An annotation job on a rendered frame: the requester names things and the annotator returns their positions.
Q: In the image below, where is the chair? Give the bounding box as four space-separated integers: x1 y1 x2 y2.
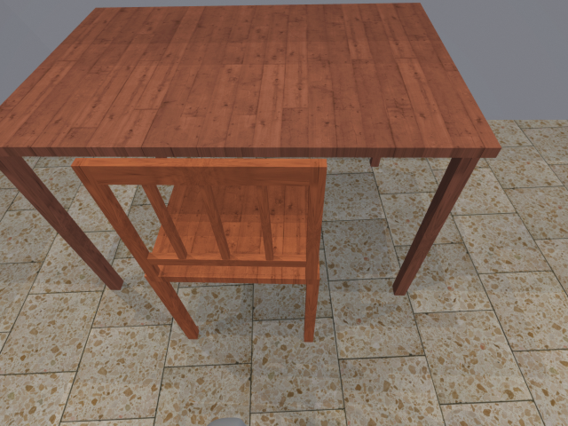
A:
71 158 327 343

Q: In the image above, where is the table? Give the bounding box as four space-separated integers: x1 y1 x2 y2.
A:
0 3 501 296

